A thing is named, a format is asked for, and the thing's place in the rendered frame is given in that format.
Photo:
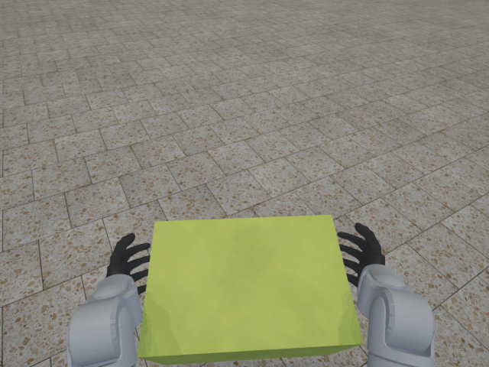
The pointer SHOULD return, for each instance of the carton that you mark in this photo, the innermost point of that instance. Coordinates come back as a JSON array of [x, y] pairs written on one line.
[[223, 290]]

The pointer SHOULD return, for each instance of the robot right hand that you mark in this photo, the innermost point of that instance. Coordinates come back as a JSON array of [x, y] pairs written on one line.
[[371, 251]]

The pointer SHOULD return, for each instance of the robot left forearm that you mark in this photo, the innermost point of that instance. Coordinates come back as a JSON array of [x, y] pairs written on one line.
[[101, 331]]

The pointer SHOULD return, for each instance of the robot right forearm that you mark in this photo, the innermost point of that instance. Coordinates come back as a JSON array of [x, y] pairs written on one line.
[[401, 328]]

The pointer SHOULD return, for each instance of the robot left hand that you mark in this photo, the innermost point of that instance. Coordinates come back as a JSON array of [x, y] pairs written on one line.
[[119, 260]]

